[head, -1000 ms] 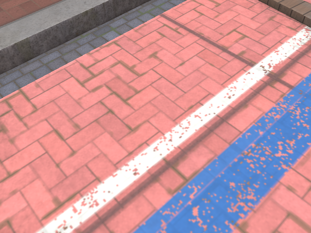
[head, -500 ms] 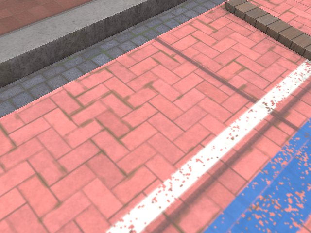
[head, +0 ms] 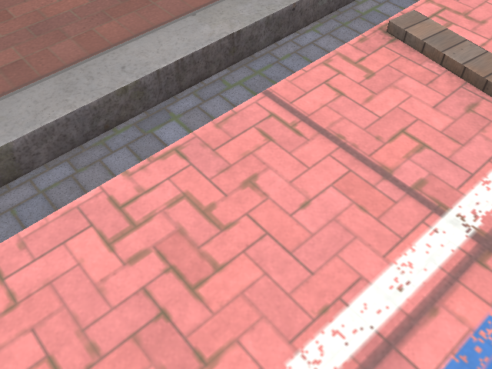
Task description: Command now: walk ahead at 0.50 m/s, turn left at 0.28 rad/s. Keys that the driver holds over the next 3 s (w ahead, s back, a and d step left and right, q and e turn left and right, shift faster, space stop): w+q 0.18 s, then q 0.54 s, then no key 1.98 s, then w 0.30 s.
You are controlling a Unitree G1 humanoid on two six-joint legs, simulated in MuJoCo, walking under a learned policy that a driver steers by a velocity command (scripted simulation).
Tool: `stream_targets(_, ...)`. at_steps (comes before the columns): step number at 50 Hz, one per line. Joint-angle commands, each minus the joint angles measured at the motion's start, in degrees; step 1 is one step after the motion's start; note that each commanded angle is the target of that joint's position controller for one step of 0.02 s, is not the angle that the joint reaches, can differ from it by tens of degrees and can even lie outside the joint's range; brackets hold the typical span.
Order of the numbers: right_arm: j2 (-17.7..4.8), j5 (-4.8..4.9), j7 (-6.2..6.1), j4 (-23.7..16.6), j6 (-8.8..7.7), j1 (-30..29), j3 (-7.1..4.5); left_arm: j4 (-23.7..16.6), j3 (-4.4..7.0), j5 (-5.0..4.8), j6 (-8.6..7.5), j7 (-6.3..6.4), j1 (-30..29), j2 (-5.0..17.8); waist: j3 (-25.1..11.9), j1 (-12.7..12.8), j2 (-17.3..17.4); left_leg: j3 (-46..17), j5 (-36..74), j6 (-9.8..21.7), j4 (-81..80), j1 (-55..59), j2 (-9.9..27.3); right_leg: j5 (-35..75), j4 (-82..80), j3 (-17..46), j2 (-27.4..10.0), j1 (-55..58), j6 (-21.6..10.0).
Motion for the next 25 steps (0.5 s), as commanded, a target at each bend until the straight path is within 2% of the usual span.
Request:
stream_targets(1,-1.2,-0.53,0.82,-1.1,1.68,5.1,-0.5,-0.7,0.21,-0.19,-2.02,0.4,4.2,3.8,0.8,-1.7,-3.8,-1.9,4.1,-0.7,-0.7,-6.0,3.1,7.5,-15.0,12.8,-17.2,1.1,-3.8)
stream_targets(5,-2.1,0.01,1.44,-4.9,2.15,-4.6,-0.5,-0.5,0.04,-0.08,-2.22,0.55,7.8,4.4,2.6,-0.1,-4.1,-0.5,12.3,-1.8,-8.3,-13.5,3.7,13.9,-15.9,6.4,-15.8,4.4,-1.8)
stream_targets(9,-0.9,0.23,1.92,-7.7,1.75,-12.5,0.4,-0.2,-0.29,-0.23,-2.21,1.06,10.5,4.5,3.1,1.7,-4.8,4.0,17.9,-1.9,-21.3,-12.4,2.4,22.0,-14.7,0.9,-14.9,8.0,-0.2)
stream_targets(11,-0.2,-0.08,1.95,-9.0,1.55,-15.4,0.9,0.4,-0.41,-0.4,-1.88,1.72,12.0,4.7,4.0,2.4,-4.5,7.4,18.2,-1.3,-27.3,-10.7,1.0,32.6,-11.6,-2.0,-15.3,10.4,0.1)
stream_targets(13,-0.6,-0.45,1.84,-9.4,1.29,-15.2,0.93,0.7,-0.3,-0.32,-1.28,2.37,13.1,5.7,2.6,2.2,-5.5,9.9,15.8,-0.2,-30.3,-7.5,-1.5,44.3,-6.3,-3.8,-15.9,13.7,0.6)
stream_targets(15,-2.1,-0.88,1.57,-8.1,1.1,-9.3,0.34,0.3,0.24,-0.28,-0.65,3.21,11.4,7.3,-0.8,-0.3,-8.2,11.0,10.9,1.8,-30.9,-1.3,-4.7,56.3,2.5,-4.9,-16.5,15.3,1.3)
stream_targets(16,-3.3,-1.03,1.41,-6.9,0.85,-4.8,-0.21,-0.3,0.58,-0.23,-0.24,3.41,10.1,8.1,-3.3,-2.2,-9.0,10.6,9.4,3.2,-32.3,3.1,-6.0,57.8,9.4,-5.0,-16.8,15.2,1.1)
stream_targets(17,-5.0,-1.39,1.18,-5.4,0.29,0.6,-1.03,-1.1,0.8,-0.31,0.18,3.32,8.9,8.4,-6.4,-4.5,-8.4,9.2,11.3,4.7,-36.6,9.3,-6.9,52.5,19.3,-4.7,-16.6,13.7,1.2)
stream_targets(18,-7.7,-1.99,0.69,-4.3,-0.49,5.7,-2.11,-2.1,1.1,-0.98,0.34,2.83,7.2,8.9,-9.4,-8.1,-4.6,5.0,23.7,7.0,-43.5,18.4,-3.9,36.4,34.6,-5.5,-14.1,7.2,3.2)
stream_targets(19,-14.2,-1.68,0.21,-5.0,-0.68,4.0,-3.6,-4.9,0.13,-0.75,0.38,2.23,11.2,3.1,-14.6,-2.6,7.6,-12.9,65.7,12.7,-33.7,35.0,13.5,-22.9,53.4,-4.9,-6.0,-11.6,5.4)
stream_targets(20,-16.7,0.5,0.15,-6.0,0.13,6.9,-4.4,-6.3,0.32,-1.8,1.09,2.2,13.0,4.3,-24.4,-3.7,6.3,-28.4,73.4,22.5,-37.2,42.4,21.2,-27.2,64.7,6.4,-1.2,-20.5,6.7)
stream_targets(21,-14.9,1.35,-0.45,-7.5,1.26,2.8,-4.15,-7.1,0.34,-1.02,1.27,2.06,9.2,5.4,-19.9,-3.2,0.4,-24.0,61.7,21.3,-41.2,35.9,19.3,-20.8,63.9,9.9,-4.8,-23.3,6.7)
stream_targets(22,-11.4,1.71,-0.77,-8.5,1.88,-1.9,-3.23,-8.2,0.33,-0.67,1.15,1.88,5.4,5.5,-11.6,-2.2,-1.0,-20.4,51.9,18.9,-44.9,27.1,16.3,-16.7,60.0,9.8,-6.3,-24.4,6.9)
stream_targets(23,-8.8,1.7,-0.98,-8.7,2.2,-4.1,-2.5,-8.5,0.64,0.15,1.44,1.86,3.8,5.9,-7.1,-0.4,-3.4,-17.8,47.1,16.0,-47.2,21.0,13.0,-14.7,55.6,10.1,-7.5,-23.4,7.3)
stream_targets(24,-7.4,1.93,-1.29,-8.9,2.39,-4.7,-2.11,-8.8,0.81,1.05,2.51,1.81,4.3,6.0,-5.9,0.9,-3.1,-15.2,45.1,14.3,-48.4,16.6,10.6,-13.7,52.1,10.4,-8.2,-20.8,7.7)
stream_targets(25,-7.2,1.6,-1.29,-9.0,2.34,-4.6,-1.9,-8.8,0.82,1.33,3.82,1.79,5.3,5.4,-6.0,1.7,-2.4,-13.7,44.0,12.9,-48.9,13.9,9.1,-13.1,49.7,10.3,-8.0,-18.4,8.1)
Next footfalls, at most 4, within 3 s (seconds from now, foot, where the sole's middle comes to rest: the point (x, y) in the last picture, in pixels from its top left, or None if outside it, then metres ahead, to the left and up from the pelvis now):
0.36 left None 0.33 0.11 -0.78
1.02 right None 0.37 -0.07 -0.78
1.30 left None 0.24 0.11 -0.78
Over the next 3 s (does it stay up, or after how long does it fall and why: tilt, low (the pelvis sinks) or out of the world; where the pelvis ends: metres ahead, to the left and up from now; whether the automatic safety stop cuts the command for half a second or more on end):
stays up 0.33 0.02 -0.01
